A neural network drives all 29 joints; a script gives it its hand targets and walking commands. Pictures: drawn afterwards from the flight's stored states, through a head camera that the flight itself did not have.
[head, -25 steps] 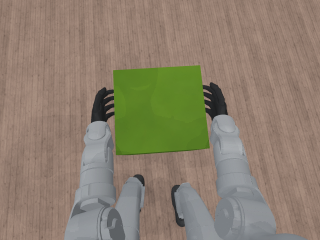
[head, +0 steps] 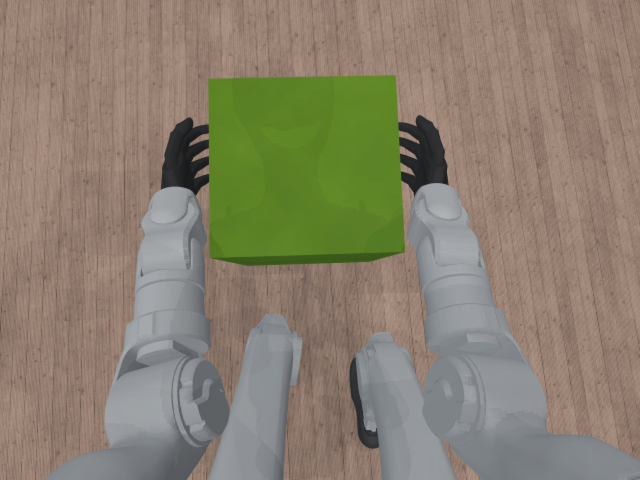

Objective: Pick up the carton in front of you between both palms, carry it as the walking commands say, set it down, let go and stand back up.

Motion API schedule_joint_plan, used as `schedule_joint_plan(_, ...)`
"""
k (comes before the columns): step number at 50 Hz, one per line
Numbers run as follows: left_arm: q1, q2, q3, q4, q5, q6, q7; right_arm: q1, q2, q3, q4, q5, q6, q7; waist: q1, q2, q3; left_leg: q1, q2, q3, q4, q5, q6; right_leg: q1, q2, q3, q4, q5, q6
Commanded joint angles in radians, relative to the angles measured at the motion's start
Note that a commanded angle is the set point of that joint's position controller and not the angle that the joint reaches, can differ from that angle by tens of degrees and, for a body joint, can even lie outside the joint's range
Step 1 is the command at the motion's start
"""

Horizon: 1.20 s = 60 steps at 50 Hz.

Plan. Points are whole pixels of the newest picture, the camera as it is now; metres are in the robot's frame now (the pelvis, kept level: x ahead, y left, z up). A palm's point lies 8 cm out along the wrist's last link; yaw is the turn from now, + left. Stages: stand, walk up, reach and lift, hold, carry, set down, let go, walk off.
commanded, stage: set down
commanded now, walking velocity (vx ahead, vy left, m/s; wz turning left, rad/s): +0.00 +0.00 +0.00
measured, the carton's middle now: (306, 190) +0.46 +0.07 -0.16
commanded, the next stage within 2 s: none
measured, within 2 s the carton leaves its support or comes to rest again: rests again in 1.72 s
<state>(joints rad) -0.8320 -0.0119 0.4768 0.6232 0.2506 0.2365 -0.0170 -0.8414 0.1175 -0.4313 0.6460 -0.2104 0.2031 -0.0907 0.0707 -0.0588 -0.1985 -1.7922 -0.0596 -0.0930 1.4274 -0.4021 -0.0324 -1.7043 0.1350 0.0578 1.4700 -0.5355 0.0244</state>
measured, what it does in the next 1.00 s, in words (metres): lowers itself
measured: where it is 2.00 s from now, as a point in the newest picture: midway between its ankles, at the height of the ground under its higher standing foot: (318, 402)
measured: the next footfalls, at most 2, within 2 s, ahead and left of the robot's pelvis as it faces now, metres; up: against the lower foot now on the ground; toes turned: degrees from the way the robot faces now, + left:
none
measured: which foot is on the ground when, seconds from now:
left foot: down 0.00-1.00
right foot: down 0.00-1.00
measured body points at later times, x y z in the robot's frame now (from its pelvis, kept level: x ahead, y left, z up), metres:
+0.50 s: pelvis -0.03 +0.01 -0.12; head +0.29 +0.06 +0.19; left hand +0.46 +0.26 -0.25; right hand +0.51 -0.04 -0.24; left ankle +0.10 +0.12 -0.55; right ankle +0.05 -0.12 -0.55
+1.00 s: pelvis -0.03 +0.00 -0.18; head +0.33 +0.04 +0.09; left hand +0.48 +0.27 -0.34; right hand +0.53 -0.04 -0.35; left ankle +0.09 +0.12 -0.55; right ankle +0.05 -0.12 -0.55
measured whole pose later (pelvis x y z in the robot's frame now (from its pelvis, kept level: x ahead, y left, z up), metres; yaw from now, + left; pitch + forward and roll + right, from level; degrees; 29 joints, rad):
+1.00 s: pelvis -0.03 +0.00 -0.18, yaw -4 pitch +43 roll -2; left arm -1.28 0.23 0.47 0.85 0.12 0.25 -0.01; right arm -1.39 -0.10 -0.26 0.95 -0.06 0.21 -0.20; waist 0.17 -0.07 0.20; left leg -2.30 -0.04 -0.06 2.07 -0.52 -0.04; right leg -2.22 0.24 0.05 2.12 -0.65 0.09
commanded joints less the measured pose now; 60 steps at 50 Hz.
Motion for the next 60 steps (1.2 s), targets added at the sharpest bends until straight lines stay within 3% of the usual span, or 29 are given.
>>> schedule_joint_plan(1, -0.516, -0.833, -0.503, 0.070, -0.104, -0.008, -0.201, -0.575, 0.845, 0.515, 0.051, 0.091, -0.023, 0.164, 0.048, 0.027, -0.865, 0.643, -0.080, 0.124, -0.007, 0.339, -0.006, 0.210, 0.075, -0.076, -0.093, 0.248, 0.028)
schedule_joint_plan(9, -0.658, -0.790, -0.498, 0.076, -0.132, 0.013, -0.189, -0.736, 0.806, 0.513, 0.063, 0.122, -0.011, 0.137, 0.078, 0.026, -0.924, 0.580, -0.077, 0.138, 0.107, 0.277, -0.015, 0.087, 0.095, -0.108, 0.043, 0.153, 0.029)
schedule_joint_plan(18, -0.795, -0.745, -0.460, 0.110, -0.142, 0.039, -0.195, -0.882, 0.753, 0.439, 0.135, 0.117, 0.011, 0.136, 0.099, 0.043, -0.898, 0.503, -0.065, 0.140, 0.211, 0.221, -0.024, -0.064, 0.106, -0.131, 0.176, 0.072, 0.015)
schedule_joint_plan(25, -0.884, -0.691, -0.438, 0.130, -0.155, 0.041, -0.205, -0.971, 0.709, 0.404, 0.185, 0.123, 0.013, 0.137, 0.115, 0.048, -0.871, 0.445, -0.054, 0.143, 0.294, 0.219, -0.029, -0.142, 0.108, -0.141, 0.271, 0.053, 0.006)
schedule_joint_plan(33, -0.974, -0.619, -0.442, 0.139, -0.193, 0.029, -0.216, -1.070, 0.666, 0.430, 0.208, 0.172, 0.004, 0.130, 0.146, 0.031, -0.858, 0.394, -0.041, 0.152, 0.394, 0.259, -0.029, -0.168, 0.106, -0.148, 0.376, 0.070, 0.005)
schedule_joint_plan(37, -1.042, -0.587, -0.440, 0.126, -0.214, 0.020, -0.226, -1.119, 0.643, 0.445, 0.219, 0.194, -0.002, 0.126, 0.169, -0.006, -0.812, 0.301, -0.034, 0.153, 0.433, 0.243, -0.020, -0.161, 0.102, -0.145, 0.422, 0.069, 0.000)
schedule_joint_plan(42, -1.045, -0.562, -0.440, 0.128, -0.250, 0.003, -0.241, -1.142, 0.681, 0.519, 0.201, 0.236, -0.016, 0.123, 0.204, -0.088, -0.794, 0.305, -0.031, 0.150, 0.485, 0.353, -0.003, -0.140, 0.101, -0.150, 0.466, 0.161, 0.009)
schedule_joint_plan(46, -0.998, -0.565, -0.421, 0.167, -0.252, 0.002, -0.254, -1.104, 0.701, 0.534, 0.215, 0.244, -0.020, 0.123, 0.212, -0.107, -0.774, 0.272, -0.031, 0.153, 0.507, 0.381, 0.000, -0.141, 0.101, -0.144, 0.478, 0.199, 0.012)
schedule_joint_plan(55, -1.000, -0.502, -0.344, 0.214, -0.219, -0.011, -0.275, -1.086, 0.673, 0.506, 0.252, 0.226, -0.027, 0.123, 0.222, -0.148, -0.659, 0.094, -0.017, 0.152, 0.534, 0.310, 0.020, -0.143, 0.095, -0.114, 0.479, 0.202, 0.008)
schedule_joint_plan(60, -1.027, -0.452, -0.323, 0.230, -0.207, -0.021, -0.272, -1.109, 0.628, 0.489, 0.270, 0.230, -0.033, 0.124, 0.224, -0.136, -0.593, 0.045, -0.007, 0.150, 0.541, 0.271, 0.028, -0.166, 0.095, -0.101, 0.482, 0.175, 0.002)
